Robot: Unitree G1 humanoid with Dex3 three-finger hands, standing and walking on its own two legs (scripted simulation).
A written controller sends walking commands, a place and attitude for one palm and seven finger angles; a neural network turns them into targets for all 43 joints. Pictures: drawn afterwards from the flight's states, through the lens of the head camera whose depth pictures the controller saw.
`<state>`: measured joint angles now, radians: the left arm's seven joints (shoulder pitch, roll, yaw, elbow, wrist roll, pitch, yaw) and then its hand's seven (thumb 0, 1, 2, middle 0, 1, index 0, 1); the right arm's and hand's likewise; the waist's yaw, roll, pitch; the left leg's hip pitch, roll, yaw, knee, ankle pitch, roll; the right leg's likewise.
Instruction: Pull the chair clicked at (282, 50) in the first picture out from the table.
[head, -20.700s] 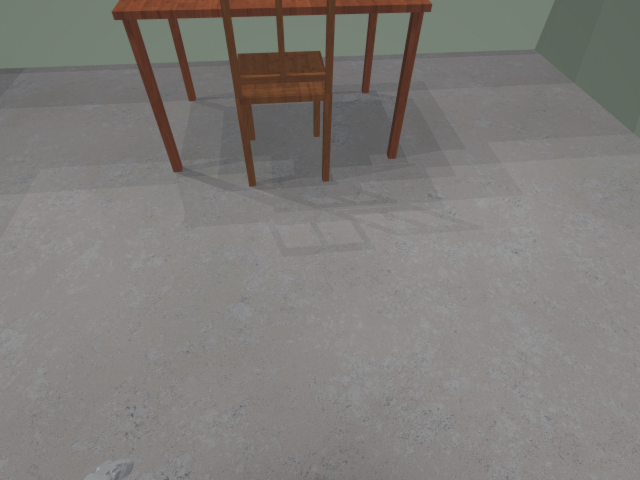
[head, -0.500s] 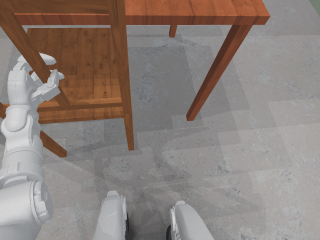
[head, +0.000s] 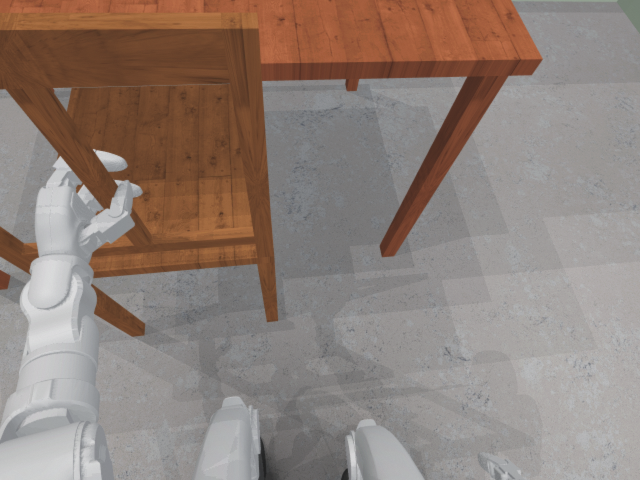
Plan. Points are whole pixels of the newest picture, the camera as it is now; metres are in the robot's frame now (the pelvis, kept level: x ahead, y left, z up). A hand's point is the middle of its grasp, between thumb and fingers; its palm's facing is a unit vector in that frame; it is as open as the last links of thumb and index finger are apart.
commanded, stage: step backward, pulling the chair out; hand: left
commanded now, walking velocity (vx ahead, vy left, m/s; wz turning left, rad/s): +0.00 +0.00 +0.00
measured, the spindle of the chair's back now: (100, 183) +0.46 +0.26 +0.04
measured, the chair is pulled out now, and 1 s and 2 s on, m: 0.02 0.18 0.23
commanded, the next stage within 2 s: none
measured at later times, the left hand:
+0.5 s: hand (150, 227) +0.40 +0.19 +0.04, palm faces +0.18 -0.98 -0.12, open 5.2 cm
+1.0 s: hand (182, 331) +0.28 +0.14 +0.04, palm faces +0.06 -0.98 -0.18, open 5.3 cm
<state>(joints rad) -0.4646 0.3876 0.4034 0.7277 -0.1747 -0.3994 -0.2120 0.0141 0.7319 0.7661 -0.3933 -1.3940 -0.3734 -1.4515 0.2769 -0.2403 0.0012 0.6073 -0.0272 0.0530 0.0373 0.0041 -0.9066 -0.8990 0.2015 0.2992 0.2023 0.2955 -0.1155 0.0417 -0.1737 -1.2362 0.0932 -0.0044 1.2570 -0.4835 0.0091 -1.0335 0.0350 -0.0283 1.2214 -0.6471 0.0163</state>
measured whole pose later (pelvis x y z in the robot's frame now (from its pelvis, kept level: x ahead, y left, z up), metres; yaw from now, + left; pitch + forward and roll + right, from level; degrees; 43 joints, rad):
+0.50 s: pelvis -0.01 +0.00 +0.08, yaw +2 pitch +12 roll -3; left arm -0.60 0.27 0.19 1.06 -0.07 -0.21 0.07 0.03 0.72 0.75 -0.26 -1.02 -0.47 -1.45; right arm 0.26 -0.25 0.02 0.63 0.02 0.10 -0.08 0.00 -0.90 -0.90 0.20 0.30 0.20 0.30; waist -0.09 0.03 0.02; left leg -0.72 0.07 0.01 0.78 -0.27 0.01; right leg -0.51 0.02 -0.04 0.70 -0.40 0.03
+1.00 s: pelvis -0.08 +0.00 +0.10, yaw +3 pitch +2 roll -3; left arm -0.53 0.16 0.03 1.10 -0.08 -0.24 0.10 0.01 0.68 0.75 -0.26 -1.10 -0.49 -1.45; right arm 0.20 -0.28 0.00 0.74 0.05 -0.02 -0.14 0.01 -0.91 -0.90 0.20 0.30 0.20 0.30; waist -0.06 0.09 0.15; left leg -0.53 0.05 0.02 0.59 -0.08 0.01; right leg -0.38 0.01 -0.03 0.62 -0.27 0.02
